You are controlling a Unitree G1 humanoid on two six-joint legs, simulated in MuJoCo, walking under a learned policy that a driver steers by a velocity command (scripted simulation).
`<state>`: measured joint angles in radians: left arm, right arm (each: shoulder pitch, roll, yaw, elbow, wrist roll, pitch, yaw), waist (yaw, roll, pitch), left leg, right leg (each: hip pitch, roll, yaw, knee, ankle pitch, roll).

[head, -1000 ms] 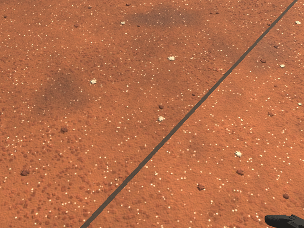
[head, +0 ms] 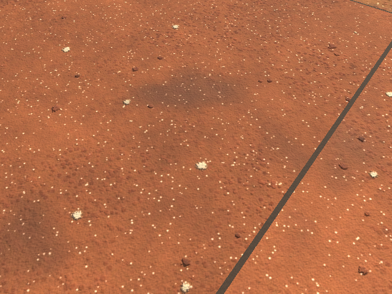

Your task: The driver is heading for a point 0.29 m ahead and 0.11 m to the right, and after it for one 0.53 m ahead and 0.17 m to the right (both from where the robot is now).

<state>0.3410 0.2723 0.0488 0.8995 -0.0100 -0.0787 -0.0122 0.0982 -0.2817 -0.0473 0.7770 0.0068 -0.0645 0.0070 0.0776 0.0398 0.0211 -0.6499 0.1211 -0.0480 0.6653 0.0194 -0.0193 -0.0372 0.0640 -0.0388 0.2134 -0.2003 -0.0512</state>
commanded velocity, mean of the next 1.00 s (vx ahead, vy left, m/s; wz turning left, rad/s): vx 0.42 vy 0.00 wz -0.39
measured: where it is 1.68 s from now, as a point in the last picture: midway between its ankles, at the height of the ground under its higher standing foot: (240, 277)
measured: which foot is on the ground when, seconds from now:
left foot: up 0.00-0.12, down 0.14-0.70, up 0.72-1.00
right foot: down 0.00-0.14, up 0.16-0.66, down 0.68-1.00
